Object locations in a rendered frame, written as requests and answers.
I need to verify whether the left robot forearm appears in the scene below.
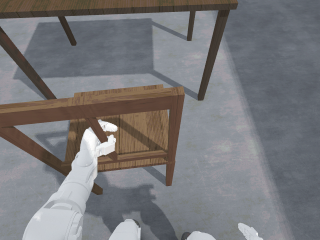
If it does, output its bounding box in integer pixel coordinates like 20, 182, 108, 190
22, 149, 98, 240

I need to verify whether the robot left shin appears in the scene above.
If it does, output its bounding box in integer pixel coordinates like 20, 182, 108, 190
124, 219, 137, 225

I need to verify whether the table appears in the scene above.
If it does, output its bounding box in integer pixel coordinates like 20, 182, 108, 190
0, 0, 238, 101

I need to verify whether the left robot upper arm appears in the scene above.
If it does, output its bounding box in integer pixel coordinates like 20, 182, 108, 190
25, 208, 83, 240

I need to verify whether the robot left hand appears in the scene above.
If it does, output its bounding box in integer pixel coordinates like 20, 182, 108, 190
80, 119, 118, 157

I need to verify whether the robot right hand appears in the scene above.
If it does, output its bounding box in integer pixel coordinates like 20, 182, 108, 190
238, 223, 263, 240

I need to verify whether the chair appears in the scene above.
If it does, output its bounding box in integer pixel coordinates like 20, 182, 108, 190
0, 84, 185, 195

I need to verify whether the left robot thigh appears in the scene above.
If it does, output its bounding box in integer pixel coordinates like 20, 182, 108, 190
109, 221, 141, 240

